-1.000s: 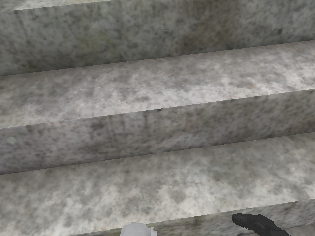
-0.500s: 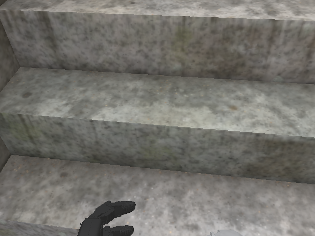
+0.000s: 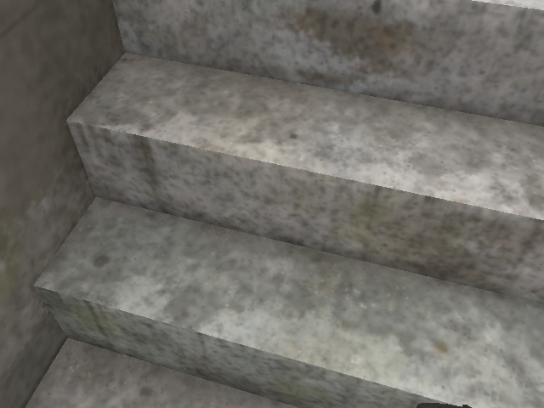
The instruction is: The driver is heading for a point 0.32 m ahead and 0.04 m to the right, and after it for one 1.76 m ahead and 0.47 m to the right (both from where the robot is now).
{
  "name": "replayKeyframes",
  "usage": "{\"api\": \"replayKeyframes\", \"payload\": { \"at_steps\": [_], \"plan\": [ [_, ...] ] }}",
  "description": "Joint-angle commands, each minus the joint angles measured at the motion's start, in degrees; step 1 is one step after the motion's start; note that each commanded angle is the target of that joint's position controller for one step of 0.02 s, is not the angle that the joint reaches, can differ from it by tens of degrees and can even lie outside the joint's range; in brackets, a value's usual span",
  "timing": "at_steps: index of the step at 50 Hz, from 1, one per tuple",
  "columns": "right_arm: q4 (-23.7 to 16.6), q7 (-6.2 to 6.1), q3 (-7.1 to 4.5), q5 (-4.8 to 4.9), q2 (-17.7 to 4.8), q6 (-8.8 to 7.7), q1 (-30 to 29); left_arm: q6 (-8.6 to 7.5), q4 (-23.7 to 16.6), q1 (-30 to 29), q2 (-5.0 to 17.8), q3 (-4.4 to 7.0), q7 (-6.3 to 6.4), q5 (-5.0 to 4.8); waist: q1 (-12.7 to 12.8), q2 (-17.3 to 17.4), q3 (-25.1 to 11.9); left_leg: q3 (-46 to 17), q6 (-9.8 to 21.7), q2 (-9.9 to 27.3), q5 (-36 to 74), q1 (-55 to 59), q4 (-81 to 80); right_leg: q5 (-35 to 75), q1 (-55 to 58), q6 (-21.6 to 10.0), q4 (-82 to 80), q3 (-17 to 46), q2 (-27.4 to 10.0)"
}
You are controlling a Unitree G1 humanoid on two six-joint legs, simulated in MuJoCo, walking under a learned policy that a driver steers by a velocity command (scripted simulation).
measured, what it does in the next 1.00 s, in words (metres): climbs, turning right: left foot, then right foot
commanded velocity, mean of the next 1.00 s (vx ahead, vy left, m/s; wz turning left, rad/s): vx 0.27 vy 0.00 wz -0.32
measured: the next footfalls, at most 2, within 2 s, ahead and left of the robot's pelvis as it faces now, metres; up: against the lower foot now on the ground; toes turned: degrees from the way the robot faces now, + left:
left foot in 0.10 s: +0.13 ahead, +0.17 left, +0.00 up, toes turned +5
right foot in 0.44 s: +0.04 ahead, -0.05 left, +0.00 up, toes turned -11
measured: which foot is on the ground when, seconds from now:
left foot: up 0.00-0.08, down 0.10-0.44, up 0.46-0.82, down 0.84-1.00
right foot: down 0.00-0.12, up 0.14-0.42, down 0.44-0.86, up 0.88-1.00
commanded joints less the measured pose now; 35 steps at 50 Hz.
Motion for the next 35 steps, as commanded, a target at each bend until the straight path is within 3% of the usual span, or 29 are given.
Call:
{"api": "replayKeyframes", "payload": {
  "at_steps": [1,2,3,4,5,6,7,8,9,10,11,12,15,16,18,19,20,21,22,23,24,25,26,27,28,30,32,33,35],
  "plan": [
    [1.8,-0.36,-0.68,1.30,-2.3,0.82,8.0,-1.73,-6.7,-7.7,11.7,2.43,0.76,-0.35,-3.2,-12.3,-4.3,12.3,-0.5,0.7,-9.8,27.8,-25.9,27.3,-3.5,-9.9,-17.6,2.4,-6.0],
    [2.3,-0.21,-0.75,0.02,-2.4,0.05,4.8,0.03,-6.3,-4.0,11.0,2.27,0.87,0.48,-0.5,-7.5,-2.9,13.7,-1.5,-1.1,-13.8,22.1,-35.1,29.7,8.5,-9.2,-13.9,1.9,-3.6],
    [5.0,-0.02,-0.58,0.02,-1.5,-0.79,7.9,1.04,-6.3,-0.1,9.5,1.82,0.93,0.38,0.2,-6.3,-6.0,13.7,-1.3,-1.8,-2.9,28.5,-49.1,37.4,15.7,-8.4,-6.5,3.1,-4.1],
    [6.2,-0.53,-0.88,0.16,-2.4,-1.71,9.8,1.41,-5.9,3.2,10.2,2.68,0.72,-0.79,0.1,-7.8,-7.1,15.4,-1.9,-4.1,5.9,35.3,-61.7,43.2,17.7,-7.6,-0.2,3.9,-4.2],
    [6.9,-0.52,-1.67,0.09,-5.7,-2.56,11.1,1.89,-8.4,1.6,10.5,3.23,0.90,-1.38,-0.1,-9.8,-7.9,10.5,-2.6,-1.3,8.2,41.5,-67.9,32.7,13.9,-6.2,4.9,6.3,-4.6],
    [7.6,-1.06,-2.35,-1.39,-8.2,-2.90,11.8,2.03,-8.9,5.0,6.1,2.38,0.92,-1.32,1.9,-1.6,-6.8,3.1,-3.6,7.7,35.2,50.7,-60.5,5.1,0.9,-4.1,12.0,7.3,-4.3],
    [9.5,-1.71,-1.89,-1.96,-7.6,-1.52,16.5,2.40,-8.0,12.7,0.3,0.65,0.03,-2.96,2.9,7.3,-12.5,-4.6,2.6,17.8,73.1,63.2,-48.1,-9.7,-11.4,-1.5,15.0,8.4,-4.5],
    [6.9,-2.31,-0.95,-2.37,-5.1,-0.66,17.1,3.15,-7.7,9.8,0.2,0.63,-0.49,-4.91,-1.3,7.7,-14.0,-4.8,9.1,19.4,69.4,58.6,-52.3,-10.5,-11.1,0.1,18.8,9.4,-2.7],
    [6.3,-2.85,-1.02,-2.57,-4.8,-0.22,15.7,3.51,-8.4,6.2,1.6,1.19,-0.56,-4.15,-1.6,6.7,-12.2,-4.4,10.8,18.7,59.4,52.7,-55.6,-10.0,-9.8,1.5,23.7,10.0,-1.9],
    [5.3,-3.46,-0.59,-2.46,-4.2,-0.07,11.4,4.21,-8.7,3.9,0.6,0.96,-0.46,-3.20,-0.4,8.0,-11.5,-3.2,11.2,18.2,39.5,44.4,-59.5,-8.6,-5.7,2.1,26.2,11.0,-2.0],
    [5.9,-3.98,-0.46,-1.79,-4.1,-0.48,10.9,4.96,-9.1,1.1,1.0,1.14,-0.28,-1.07,-0.2,6.3,-8.5,-1.2,10.8,16.4,31.8,41.5,-60.0,-10.3,-6.2,1.9,31.3,11.7,-1.6],
    [5.7,-4.42,-0.78,-1.51,-5.2,-0.59,10.7,5.64,-9.5,0.6,0.3,1.07,0.04,-0.07,0.4,7.7,-7.4,0.4,10.8,16.4,19.9,38.2,-60.9,-11.0,-6.3,1.5,35.7,11.4,-0.9],
    [6.5,-4.00,-2.94,-1.44,-10.2,-0.04,11.8,6.04,-12.1,-1.8,2.6,1.67,0.79,1.31,0.6,7.9,-2.6,-1.3,11.6,15.0,-18.7,34.4,-64.7,-8.9,-15.7,-1.1,46.0,8.3,1.8],
    [6.6,-4.04,-3.13,-1.25,-10.6,-0.20,11.3,5.53,-14.4,-4.2,2.4,0.94,0.16,0.84,1.0,5.5,-0.4,1.0,8.9,13.7,-25.8,34.6,-66.0,-6.7,-16.6,-2.3,32.5,8.5,0.7],
    [6.3,-5.04,-3.98,-1.26,-12.0,0.37,10.0,4.96,-15.1,-4.3,2.9,0.32,-0.32,-1.07,1.5,7.5,-0.9,3.3,8.2,12.1,-23.8,33.6,-65.9,-13.3,-7.7,-5.8,12.6,5.1,3.0],
    [6.1,-5.72,-4.35,-1.21,-11.9,1.45,11.4,4.86,-14.2,-2.4,3.4,0.59,-0.02,-1.27,1.2,7.3,-1.0,2.5,8.2,11.7,-26.0,35.7,-63.8,-12.8,-5.4,-6.6,2.3,3.6,4.6],
    [5.7,-5.56,-4.15,-0.77,-10.2,2.25,10.2,5.11,-12.3,0.1,4.5,0.95,0.33,-0.51,1.6,5.6,-1.3,1.7,8.3,12.0,-27.8,33.9,-60.0,-6.1,-1.0,-7.7,-3.8,1.7,6.2],
    [4.6,-4.55,-4.11,-0.42,-9.5,2.55,8.1,5.02,-10.9,4.0,4.9,1.18,0.52,0.43,3.4,1.7,-1.6,3.3,7.1,10.4,-29.2,29.9,-51.2,-4.0,2.8,-8.5,-6.8,3.1,6.8],
    [2.2,-2.90,-3.68,-0.13,-7.3,1.94,4.2,4.35,-8.6,10.9,6.7,1.87,0.30,1.51,6.7,-8.6,-3.1,7.3,4.0,8.5,-27.7,15.9,-32.2,-5.8,13.1,-10.2,-9.4,18.3,-0.7],
    [-1.5,-1.09,-2.45,0.50,-4.5,1.15,1.8,4.36,-10.4,11.0,13.0,3.91,-0.15,1.05,7.6,-23.4,-2.3,10.4,-0.5,0.3,-24.4,-1.2,-16.7,-23.6,18.0,-15.6,-24.1,48.6,-11.9],
    [-1.5,-0.48,-2.52,-2.02,-4.4,-0.21,2.4,4.96,-12.1,4.9,12.5,4.18,0.16,0.64,5.4,-23.3,1.2,5.6,-3.1,1.9,-17.0,-7.2,0.8,-37.7,11.9,-19.6,-32.3,59.8,-15.8],
    [-3.0,-0.09,-3.00,-1.88,-6.6,-1.09,-1.9,4.65,-13.2,-0.6,9.4,3.22,0.08,-0.19,3.4,-15.8,5.7,5.0,-5.4,2.2,-12.0,-13.1,18.6,-30.1,7.9,-20.6,-28.7,53.5,-15.1],
    [-4.0,-0.17,-2.62,-2.43,-5.6,-1.83,-3.5,3.74,-14.0,-2.1,8.1,2.73,-0.10,0.02,2.8,-11.1,4.8,5.7,-5.4,1.8,-11.3,-17.6,34.7,-18.9,6.7,-20.3,-23.0,44.5,-11.8],
    [-4.2,0.45,-1.91,-3.31,-4.8,-2.33,-1.3,3.17,-13.9,-0.5,7.4,2.46,0.03,-0.60,1.7,-3.8,4.6,4.9,-5.2,3.3,-8.2,-18.2,33.9,-16.3,6.2,-18.2,-19.9,37.4,-8.3],
    [-4.4,0.63,-0.72,-2.86,-3.1,-2.22,-0.3,2.47,-11.9,1.7,5.9,2.14,-0.37,-0.79,1.7,-1.2,5.6,6.9,-4.0,2.3,-7.5,-18.9,36.9,-12.3,3.6,-17.3,-17.8,33.1,-5.4],
    [-6.8,0.56,0.38,-2.86,-1.4,-1.67,-2.6,1.71,-10.5,5.1,4.9,1.94,-1.50,-0.18,2.5,-1.0,4.2,6.9,-2.0,1.6,-8.2,-23.1,44.5,-8.1,5.3,-16.6,-15.9,32.3,-4.4],
    [-10.0,-0.25,1.27,-2.94,-0.2,-0.99,-4.8,0.46,-9.8,6.4,6.4,2.41,-1.69,0.68,2.0,-3.6,3.6,6.0,-0.9,2.0,-10.7,-28.4,48.3,-7.4,7.7,-16.0,-16.3,32.8,-5.7],
    [-11.7,-0.72,1.71,-2.72,0.3,-0.99,-7.8,0.10,-9.0,7.2,6.4,2.53,-1.76,0.92,3.1,-5.5,3.5,5.7,-0.3,2.0,-13.3,-33.3,54.0,-7.6,9.9,-16.7,-17.4,34.4,-7.1],
    [-17.7,-1.06,2.57,-2.67,-0.1,-0.49,-16.9,-0.50,-8.5,7.4,7.9,2.59,-1.57,0.71,3.8,-4.9,6.2,5.0,-0.6,3.5,-19.8,-38.2,48.0,-9.8,10.2,-15.9,-21.5,33.6,-7.4]
  ]
}}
